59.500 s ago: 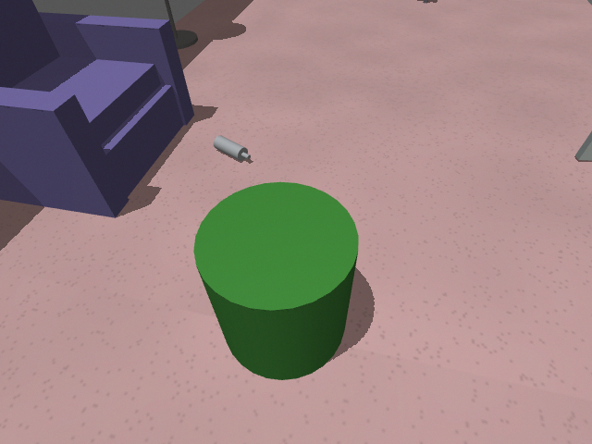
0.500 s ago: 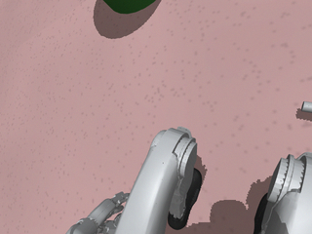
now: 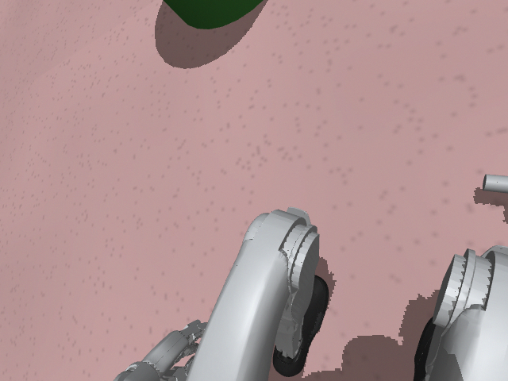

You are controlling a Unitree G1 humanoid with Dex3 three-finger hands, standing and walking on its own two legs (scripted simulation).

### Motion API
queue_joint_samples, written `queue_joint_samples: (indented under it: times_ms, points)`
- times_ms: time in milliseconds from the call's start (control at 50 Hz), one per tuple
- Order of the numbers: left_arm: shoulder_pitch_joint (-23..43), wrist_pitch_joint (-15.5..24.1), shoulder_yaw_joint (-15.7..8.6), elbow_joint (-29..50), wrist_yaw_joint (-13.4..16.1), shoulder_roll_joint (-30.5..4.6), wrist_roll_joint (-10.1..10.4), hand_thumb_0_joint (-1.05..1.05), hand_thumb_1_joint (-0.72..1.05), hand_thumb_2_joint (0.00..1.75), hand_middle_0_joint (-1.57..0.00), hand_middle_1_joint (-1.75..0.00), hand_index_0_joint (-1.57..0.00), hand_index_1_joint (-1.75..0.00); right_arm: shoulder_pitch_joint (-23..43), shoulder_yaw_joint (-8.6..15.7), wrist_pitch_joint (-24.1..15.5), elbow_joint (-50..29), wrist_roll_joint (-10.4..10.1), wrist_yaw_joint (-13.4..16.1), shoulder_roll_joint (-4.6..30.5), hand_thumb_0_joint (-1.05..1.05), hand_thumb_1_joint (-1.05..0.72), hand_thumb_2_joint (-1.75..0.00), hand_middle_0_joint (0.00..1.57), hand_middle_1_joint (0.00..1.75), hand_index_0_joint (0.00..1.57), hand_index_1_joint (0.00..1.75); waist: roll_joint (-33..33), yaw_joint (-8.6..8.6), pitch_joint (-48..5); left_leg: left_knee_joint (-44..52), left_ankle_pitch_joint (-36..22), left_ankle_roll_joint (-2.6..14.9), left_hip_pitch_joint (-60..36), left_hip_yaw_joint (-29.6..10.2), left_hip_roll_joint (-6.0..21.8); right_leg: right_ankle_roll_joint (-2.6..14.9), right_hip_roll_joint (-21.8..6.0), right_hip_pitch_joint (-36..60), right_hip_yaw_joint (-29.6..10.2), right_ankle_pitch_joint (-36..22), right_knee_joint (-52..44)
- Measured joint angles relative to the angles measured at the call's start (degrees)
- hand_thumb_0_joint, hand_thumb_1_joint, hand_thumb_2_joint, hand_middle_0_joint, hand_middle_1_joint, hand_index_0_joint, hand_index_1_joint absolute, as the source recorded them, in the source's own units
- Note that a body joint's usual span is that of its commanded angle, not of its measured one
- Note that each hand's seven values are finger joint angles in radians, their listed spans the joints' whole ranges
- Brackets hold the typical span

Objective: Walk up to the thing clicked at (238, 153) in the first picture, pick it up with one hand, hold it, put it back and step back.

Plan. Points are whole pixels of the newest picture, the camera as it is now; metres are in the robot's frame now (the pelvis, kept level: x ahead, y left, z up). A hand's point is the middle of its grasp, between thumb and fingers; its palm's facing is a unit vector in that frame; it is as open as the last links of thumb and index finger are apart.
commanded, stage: settle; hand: right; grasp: from above
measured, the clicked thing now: out of the picture +0.41 -0.33 -0.25
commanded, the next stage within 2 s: lift in 0.88 s
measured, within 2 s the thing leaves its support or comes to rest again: leaves its support in 0.22 s
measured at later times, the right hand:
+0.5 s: hand out of the picture +0.40 -0.37 -0.17, palm faces -0.42 +0.09 -0.90, open 10.6 cm
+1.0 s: hand out of the picture +0.39 -0.37 -0.10, palm faces -0.44 +0.05 -0.90, open 10.7 cm
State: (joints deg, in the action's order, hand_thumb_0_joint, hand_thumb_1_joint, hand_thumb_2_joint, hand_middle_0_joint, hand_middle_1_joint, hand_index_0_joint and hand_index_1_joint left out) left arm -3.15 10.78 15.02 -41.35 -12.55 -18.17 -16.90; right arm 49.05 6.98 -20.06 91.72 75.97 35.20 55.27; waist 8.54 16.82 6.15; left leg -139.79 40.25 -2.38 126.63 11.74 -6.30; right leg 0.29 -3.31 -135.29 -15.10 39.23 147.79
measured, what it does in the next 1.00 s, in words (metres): stands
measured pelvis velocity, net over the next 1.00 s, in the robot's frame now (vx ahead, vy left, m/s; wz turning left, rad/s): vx -0.01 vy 0.00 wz -0.09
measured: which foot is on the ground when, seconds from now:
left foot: down 0.00-1.00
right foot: down 0.00-1.00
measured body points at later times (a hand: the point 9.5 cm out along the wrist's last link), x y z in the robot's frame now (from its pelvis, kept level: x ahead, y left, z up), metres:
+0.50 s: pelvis +0.00 +0.00 +0.01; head +0.23 -0.11 +0.39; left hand +0.12 +0.25 -0.08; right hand +0.42 -0.38 -0.12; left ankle +0.11 +0.11 -0.26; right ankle +0.07 -0.13 -0.26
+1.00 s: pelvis -0.01 +0.00 +0.05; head +0.20 -0.10 +0.43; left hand +0.11 +0.26 -0.06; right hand +0.41 -0.37 -0.04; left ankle +0.11 +0.11 -0.26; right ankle +0.07 -0.13 -0.26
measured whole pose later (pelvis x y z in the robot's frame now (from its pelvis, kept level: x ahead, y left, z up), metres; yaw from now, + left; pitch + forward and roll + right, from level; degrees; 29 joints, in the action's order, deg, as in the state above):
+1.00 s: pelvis -0.01 +0.00 +0.05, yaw -5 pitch +31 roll +10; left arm -8.0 1.1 4.8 -41.0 -8.5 -16.0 -6.7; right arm 46.7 2.3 -16.3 68.8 70.8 15.3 45.1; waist 0.8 9.9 -3.1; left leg -132.1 39.8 -1.6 124.6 7.2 -3.6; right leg 0.9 -2.2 -132.5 -8.9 35.9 136.2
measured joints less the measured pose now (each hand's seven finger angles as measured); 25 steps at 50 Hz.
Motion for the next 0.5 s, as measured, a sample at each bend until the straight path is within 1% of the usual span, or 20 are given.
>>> queue_joint_samples:
  times_ms: [60, 120, 220, 260, 320, 360, 420, 500]
  points:
    - [0.2, 0.4, -0.1, -0.2, -0.2, -0.1, 0.3, 0.00, 0.90, 0.89, -0.20, -0.29, -0.20, -0.30, 0.5, -0.8, 0.7, 0.6, 0.1, 0.4, -0.6, 0.01, 0.04, -0.54, 0.56, 0.61, 0.62, 0.57, 0.0, 0.05, -0.4, 0.2, 0.1, -0.09, 0.0, 0.0, 0.0, 0.18, 0.0, -0.2, 0.0, 0.1, 0.0]
    - [0.3, 0.9, -0.2, 0.2, -0.4, -0.2, 0.5, 0.00, 0.90, 0.89, -0.20, -0.29, -0.20, -0.30, 0.7, -0.9, 1.6, 0.4, 0.3, 0.4, -0.9, 0.01, 0.05, -0.54, 0.57, 0.61, 0.63, 0.58, 0.0, 0.18, -0.4, 0.2, 0.3, -0.13, -0.1, -0.1, 0.0, 0.25, 0.0, -0.2, 0.1, 0.2, -0.1]
    - [0.1, 1.3, -0.7, 0.7, -0.9, 0.0, 1.1, 0.00, 0.90, 0.90, -0.20, -0.29, -0.20, -0.30, -0.2, 0.8, 2.6, -2.5, -0.1, -0.2, -1.5, 0.01, 0.06, -0.53, 0.59, 0.62, 0.65, 0.58, -0.3, -0.11, -1.0, 0.3, 0.6, -0.02, 0.0, -0.1, 0.1, 0.07, 0.1, -0.2, 0.2, 0.5, -0.3]
    - [0.1, 1.4, -1.2, 0.8, -1.1, 0.1, 1.2, 0.00, 0.90, 0.90, -0.20, -0.29, -0.20, -0.30, -0.5, 2.0, 3.1, -3.3, -0.4, -0.7, -1.5, 0.01, 0.06, -0.52, 0.59, 0.62, 0.65, 0.58, -0.7, -0.15, -1.3, 0.3, 0.7, 0.07, 0.1, -0.2, 0.3, -0.01, 0.2, -0.3, 0.3, 0.4, -0.5]
    - [-0.2, 1.1, -2.5, 1.1, -1.2, 0.3, 1.6, 0.00, 0.91, 0.90, -0.20, -0.29, -0.20, -0.30, -1.2, 3.1, 3.9, -5.3, -1.3, -2.3, -1.9, 0.01, 0.07, -0.52, 0.60, 0.63, 0.65, 0.59, -1.8, -0.68, -1.9, 0.4, 0.9, 0.21, 0.4, -0.3, 0.5, -0.09, 0.4, -0.7, 0.6, 0.3, -0.8]
    - [-0.5, 0.8, -3.5, 1.0, -1.3, 0.4, 2.0, 0.00, 0.91, 0.90, -0.20, -0.29, -0.20, -0.30, -1.8, 3.2, 4.5, -7.0, -2.1, -3.9, -2.2, 0.01, 0.07, -0.53, 0.60, 0.63, 0.65, 0.59, -2.6, -1.18, -2.4, 0.4, 1.0, 0.33, 0.6, -0.6, 0.7, -0.13, 0.6, -0.9, 0.9, 0.2, -1.1]
    - [-1.2, 0.0, -5.1, 0.8, -1.3, 0.5, 2.9, 0.00, 0.91, 0.90, -0.20, -0.29, -0.20, -0.30, -2.7, 1.9, 5.3, -10.3, -3.8, -6.9, -3.4, 0.01, 0.07, -0.53, 0.60, 0.63, 0.65, 0.59, -3.9, -2.32, -3.2, 0.8, 1.1, 0.49, 0.7, -1.1, 1.1, -0.17, 0.7, -0.8, 1.6, -0.1, -2.0]
    - [-2.1, -1.7, -6.7, 0.6, -1.0, 0.6, 4.8, 0.00, 0.91, 0.90, -0.20, -0.29, -0.20, -0.30, -3.7, -0.6, 5.3, -14.7, -6.0, -11.1, -5.8, 0.01, 0.07, -0.53, 0.59, 0.63, 0.65, 0.60, -5.7, -4.17, -4.5, 1.8, 1.1, 0.70, 0.3, -1.8, 1.4, -0.16, 0.6, -0.1, 2.6, -0.4, -3.7]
